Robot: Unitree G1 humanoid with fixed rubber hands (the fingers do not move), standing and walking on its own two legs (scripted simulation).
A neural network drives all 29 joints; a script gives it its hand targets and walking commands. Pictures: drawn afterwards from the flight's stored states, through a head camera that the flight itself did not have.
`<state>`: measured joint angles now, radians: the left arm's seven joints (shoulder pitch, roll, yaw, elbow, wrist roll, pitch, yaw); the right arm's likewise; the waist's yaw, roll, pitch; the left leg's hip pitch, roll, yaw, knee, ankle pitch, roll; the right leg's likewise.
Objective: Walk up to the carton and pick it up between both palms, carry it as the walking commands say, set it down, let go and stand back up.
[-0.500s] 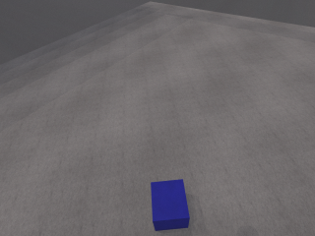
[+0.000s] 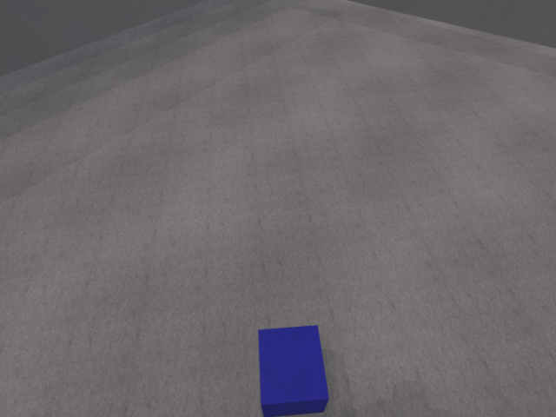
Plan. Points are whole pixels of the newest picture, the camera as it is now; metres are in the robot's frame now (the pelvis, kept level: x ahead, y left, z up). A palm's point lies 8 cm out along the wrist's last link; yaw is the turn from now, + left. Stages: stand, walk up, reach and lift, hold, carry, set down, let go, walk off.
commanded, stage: stand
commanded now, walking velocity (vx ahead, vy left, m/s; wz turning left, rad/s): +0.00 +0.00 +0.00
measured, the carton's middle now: (290, 371) +0.39 +0.01 -0.68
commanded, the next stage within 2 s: reach and lift in 0.20 s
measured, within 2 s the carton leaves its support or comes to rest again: neither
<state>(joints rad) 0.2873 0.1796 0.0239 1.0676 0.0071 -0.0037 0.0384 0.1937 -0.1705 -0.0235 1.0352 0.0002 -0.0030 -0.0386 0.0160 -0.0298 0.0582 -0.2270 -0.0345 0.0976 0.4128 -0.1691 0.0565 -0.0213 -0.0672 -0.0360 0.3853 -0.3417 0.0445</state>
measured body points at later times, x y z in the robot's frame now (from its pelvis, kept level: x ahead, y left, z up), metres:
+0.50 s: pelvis -0.03 -0.01 -0.02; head +0.05 +0.00 +0.42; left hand +0.14 +0.23 -0.15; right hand +0.15 -0.24 -0.14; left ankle +0.04 +0.08 -0.74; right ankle -0.08 -0.14 -0.74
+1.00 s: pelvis -0.09 -0.02 -0.08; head +0.07 +0.00 +0.34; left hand +0.20 +0.21 -0.20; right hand +0.22 -0.23 -0.18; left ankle +0.03 +0.09 -0.74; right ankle -0.08 -0.14 -0.74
